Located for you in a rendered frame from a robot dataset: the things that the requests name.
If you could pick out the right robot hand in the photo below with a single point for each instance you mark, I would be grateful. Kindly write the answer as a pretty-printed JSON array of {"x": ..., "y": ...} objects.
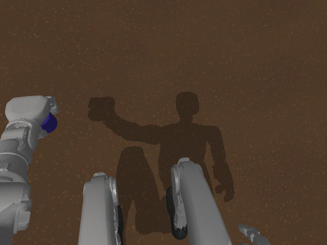
[{"x": 253, "y": 235}]

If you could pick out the left robot arm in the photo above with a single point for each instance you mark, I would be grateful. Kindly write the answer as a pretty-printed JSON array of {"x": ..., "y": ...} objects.
[{"x": 17, "y": 144}]

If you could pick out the right robot foot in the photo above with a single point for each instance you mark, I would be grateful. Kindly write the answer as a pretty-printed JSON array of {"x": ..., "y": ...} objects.
[{"x": 179, "y": 234}]

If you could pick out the left robot hand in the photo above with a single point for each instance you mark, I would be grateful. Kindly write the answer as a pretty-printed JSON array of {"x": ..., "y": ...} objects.
[{"x": 35, "y": 108}]

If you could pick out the tin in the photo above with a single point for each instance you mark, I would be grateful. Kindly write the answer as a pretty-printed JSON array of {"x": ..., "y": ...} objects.
[{"x": 50, "y": 123}]

